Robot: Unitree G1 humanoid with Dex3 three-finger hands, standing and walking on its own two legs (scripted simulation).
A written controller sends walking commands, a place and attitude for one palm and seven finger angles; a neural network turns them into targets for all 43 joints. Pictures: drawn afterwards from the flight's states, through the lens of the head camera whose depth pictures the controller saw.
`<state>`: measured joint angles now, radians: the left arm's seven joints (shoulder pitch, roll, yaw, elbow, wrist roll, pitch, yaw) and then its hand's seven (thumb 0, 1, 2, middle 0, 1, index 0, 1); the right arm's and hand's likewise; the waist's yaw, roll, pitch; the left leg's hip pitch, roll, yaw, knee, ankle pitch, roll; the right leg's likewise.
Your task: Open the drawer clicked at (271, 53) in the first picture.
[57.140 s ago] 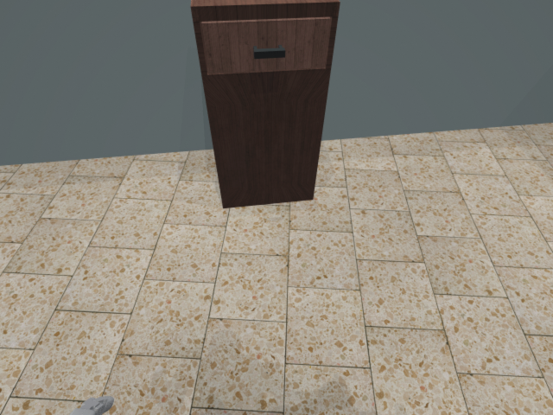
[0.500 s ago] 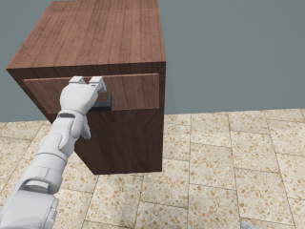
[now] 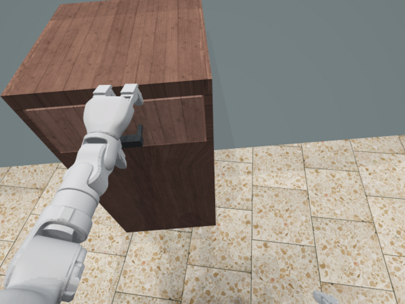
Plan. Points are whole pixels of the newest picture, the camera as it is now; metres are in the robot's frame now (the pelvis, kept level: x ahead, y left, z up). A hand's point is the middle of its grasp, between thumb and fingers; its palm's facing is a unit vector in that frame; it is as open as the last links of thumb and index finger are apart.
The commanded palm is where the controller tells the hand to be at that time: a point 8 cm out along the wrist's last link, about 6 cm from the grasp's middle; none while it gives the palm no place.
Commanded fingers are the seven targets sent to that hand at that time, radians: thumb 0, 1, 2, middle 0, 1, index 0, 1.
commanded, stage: move the hooked fingers above the handle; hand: left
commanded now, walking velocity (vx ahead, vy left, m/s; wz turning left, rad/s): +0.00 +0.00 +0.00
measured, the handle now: (122, 135) +0.49 +0.22 +0.01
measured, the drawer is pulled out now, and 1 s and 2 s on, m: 0.00 0.00 0.00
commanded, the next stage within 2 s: lower the fingers behind the handle in 0.62 s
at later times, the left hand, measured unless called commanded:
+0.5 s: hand (111, 130) +0.44 +0.21 +0.09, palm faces +0.12 -0.01 -0.99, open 13.8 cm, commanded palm +0.41 +0.24 +0.13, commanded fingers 0.00 -0.50 0.30 -0.30 -1.20 -0.30 -1.20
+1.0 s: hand (104, 144) +0.43 +0.24 +0.05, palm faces +0.07 -0.01 -1.00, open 13.8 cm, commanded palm +0.40 +0.23 +0.10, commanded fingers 0.00 -0.50 0.30 -0.30 -1.20 -0.30 -1.20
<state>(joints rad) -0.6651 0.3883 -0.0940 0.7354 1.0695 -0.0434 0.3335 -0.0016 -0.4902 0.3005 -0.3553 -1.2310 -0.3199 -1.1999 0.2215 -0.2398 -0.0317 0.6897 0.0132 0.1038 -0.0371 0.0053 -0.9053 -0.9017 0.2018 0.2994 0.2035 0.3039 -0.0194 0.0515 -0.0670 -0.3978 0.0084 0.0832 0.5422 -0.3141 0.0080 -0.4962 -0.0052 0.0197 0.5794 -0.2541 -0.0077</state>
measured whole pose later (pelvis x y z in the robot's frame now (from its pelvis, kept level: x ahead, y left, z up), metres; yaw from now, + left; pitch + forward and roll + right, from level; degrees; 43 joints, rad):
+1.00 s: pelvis +0.00 +0.00 -0.01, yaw +2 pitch +12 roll +0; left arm -0.67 0.42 -0.08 0.84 1.08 -0.04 0.34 0.00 -0.49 0.30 -0.32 -1.20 -0.32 -1.20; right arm 0.24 -0.26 -0.07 0.71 0.00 0.09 -0.02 0.01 -0.91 -0.90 0.20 0.30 0.20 0.30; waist -0.03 0.03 -0.08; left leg -0.48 0.00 0.05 0.61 -0.33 0.01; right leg -0.55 -0.02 -0.02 0.61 -0.27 -0.01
